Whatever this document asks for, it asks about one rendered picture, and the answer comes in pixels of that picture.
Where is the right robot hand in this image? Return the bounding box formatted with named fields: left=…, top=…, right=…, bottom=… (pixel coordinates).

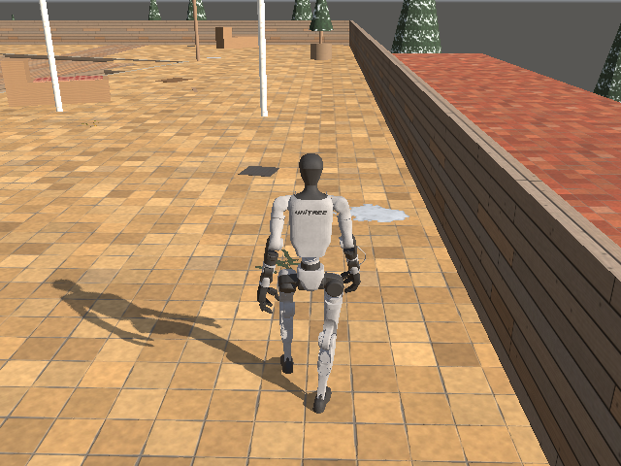
left=341, top=270, right=361, bottom=293

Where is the robot left forearm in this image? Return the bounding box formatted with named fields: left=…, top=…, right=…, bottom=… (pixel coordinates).
left=259, top=236, right=278, bottom=287

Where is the robot right upper arm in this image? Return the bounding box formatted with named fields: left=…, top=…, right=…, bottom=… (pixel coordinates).
left=331, top=195, right=354, bottom=249

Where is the robot left upper arm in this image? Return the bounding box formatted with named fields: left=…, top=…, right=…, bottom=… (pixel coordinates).
left=269, top=195, right=291, bottom=251

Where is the robot right forearm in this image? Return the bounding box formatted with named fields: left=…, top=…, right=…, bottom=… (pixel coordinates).
left=343, top=234, right=360, bottom=275

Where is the right robot thigh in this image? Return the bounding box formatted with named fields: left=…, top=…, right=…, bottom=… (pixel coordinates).
left=318, top=272, right=344, bottom=350

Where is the humanoid robot torso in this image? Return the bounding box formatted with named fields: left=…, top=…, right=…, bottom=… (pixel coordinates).
left=288, top=191, right=334, bottom=291

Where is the left robot hand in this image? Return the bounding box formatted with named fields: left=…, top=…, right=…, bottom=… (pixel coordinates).
left=257, top=284, right=279, bottom=314

